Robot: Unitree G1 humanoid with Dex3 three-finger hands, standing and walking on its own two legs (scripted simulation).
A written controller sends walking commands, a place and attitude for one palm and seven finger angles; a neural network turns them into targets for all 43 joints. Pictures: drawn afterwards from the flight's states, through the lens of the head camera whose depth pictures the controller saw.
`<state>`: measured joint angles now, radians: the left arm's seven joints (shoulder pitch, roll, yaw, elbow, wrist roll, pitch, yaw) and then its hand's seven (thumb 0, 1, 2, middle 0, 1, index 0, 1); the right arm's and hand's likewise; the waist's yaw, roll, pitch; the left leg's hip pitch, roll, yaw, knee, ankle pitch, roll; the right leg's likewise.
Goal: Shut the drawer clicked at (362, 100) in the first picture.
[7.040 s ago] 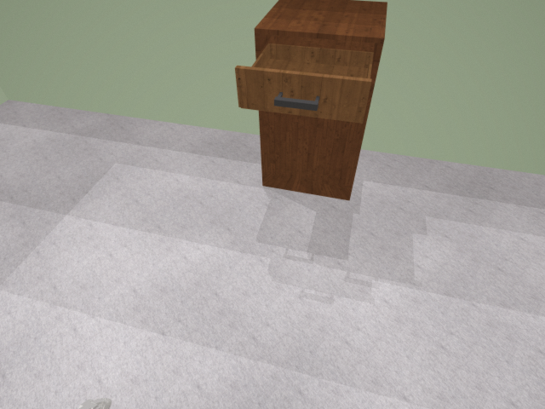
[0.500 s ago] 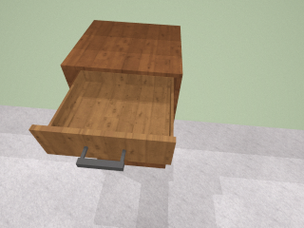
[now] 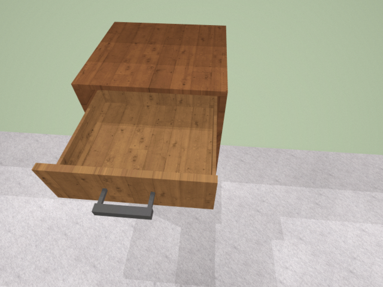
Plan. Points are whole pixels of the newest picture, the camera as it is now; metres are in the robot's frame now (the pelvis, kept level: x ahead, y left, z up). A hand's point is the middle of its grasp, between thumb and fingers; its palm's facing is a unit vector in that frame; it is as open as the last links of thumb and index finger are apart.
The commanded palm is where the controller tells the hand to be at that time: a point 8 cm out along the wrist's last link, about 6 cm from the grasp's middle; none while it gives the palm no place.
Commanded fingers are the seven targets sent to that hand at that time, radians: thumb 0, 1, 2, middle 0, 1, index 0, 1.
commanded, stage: come to a stop and stand still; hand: left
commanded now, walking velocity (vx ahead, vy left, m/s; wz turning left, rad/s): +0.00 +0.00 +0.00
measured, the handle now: (125, 203) +0.31 +0.18 -0.05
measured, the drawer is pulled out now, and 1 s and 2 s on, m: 0.30 0.30 0.30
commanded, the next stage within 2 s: look again from close up in 0.44 s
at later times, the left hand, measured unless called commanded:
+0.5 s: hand out of the picture -0.02 +0.18 -0.17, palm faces +0.00 -0.98 -0.21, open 7.4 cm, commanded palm none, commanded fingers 0.00 0.90 0.90 -0.20 -0.30 -0.20 -0.30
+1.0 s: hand out of the picture +0.03 +0.18 -0.17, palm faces +0.01 -0.97 -0.24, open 7.3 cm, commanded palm none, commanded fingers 0.00 0.90 0.90 -0.20 -0.30 -0.20 -0.30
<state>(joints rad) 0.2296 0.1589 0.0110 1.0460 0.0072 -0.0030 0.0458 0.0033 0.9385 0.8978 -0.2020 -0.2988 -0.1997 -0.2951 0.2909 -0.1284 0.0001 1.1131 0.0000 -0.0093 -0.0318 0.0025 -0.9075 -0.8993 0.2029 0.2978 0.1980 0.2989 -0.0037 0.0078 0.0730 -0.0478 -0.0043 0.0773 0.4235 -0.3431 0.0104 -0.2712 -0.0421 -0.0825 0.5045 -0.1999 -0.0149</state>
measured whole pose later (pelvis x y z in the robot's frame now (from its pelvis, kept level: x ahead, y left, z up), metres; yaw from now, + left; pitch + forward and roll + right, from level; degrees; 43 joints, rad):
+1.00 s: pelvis +0.01 +0.00 +0.00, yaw -1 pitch -1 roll +1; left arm 0.25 0.15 0.00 1.08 0.01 0.00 0.04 0.00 0.93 0.90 -0.20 -0.30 -0.20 -0.30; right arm 0.31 -0.14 0.01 1.11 -0.01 -0.03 -0.03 0.00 -0.91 -0.90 0.20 0.30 0.20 0.30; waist -0.01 0.03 0.03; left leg -0.04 0.00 0.09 0.42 -0.35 0.01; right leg -0.28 -0.04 -0.07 0.51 -0.21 -0.02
